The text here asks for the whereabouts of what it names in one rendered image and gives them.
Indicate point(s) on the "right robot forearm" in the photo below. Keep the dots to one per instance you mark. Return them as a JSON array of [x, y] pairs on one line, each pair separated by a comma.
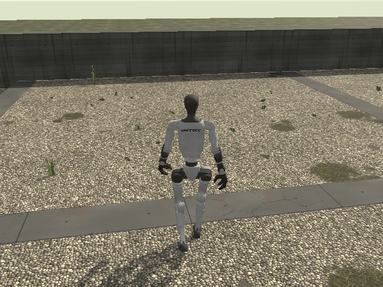
[[219, 162]]

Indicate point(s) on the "robot right foot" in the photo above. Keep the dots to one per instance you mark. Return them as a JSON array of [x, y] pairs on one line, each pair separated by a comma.
[[196, 233]]

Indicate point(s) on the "left robot hand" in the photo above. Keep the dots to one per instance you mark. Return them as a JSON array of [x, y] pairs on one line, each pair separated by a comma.
[[166, 166]]

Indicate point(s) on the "robot left upper arm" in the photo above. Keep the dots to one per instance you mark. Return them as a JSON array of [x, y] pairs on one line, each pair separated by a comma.
[[173, 125]]

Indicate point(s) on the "robot right thigh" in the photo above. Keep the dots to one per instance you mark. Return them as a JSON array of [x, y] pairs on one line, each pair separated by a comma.
[[205, 177]]

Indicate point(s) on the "robot right upper arm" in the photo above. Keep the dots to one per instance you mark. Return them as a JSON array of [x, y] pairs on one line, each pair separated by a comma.
[[209, 125]]

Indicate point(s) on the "right robot hand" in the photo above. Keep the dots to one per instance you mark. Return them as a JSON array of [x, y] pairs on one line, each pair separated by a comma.
[[223, 181]]

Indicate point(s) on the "left robot forearm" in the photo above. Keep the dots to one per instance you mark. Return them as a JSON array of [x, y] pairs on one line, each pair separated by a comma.
[[163, 156]]

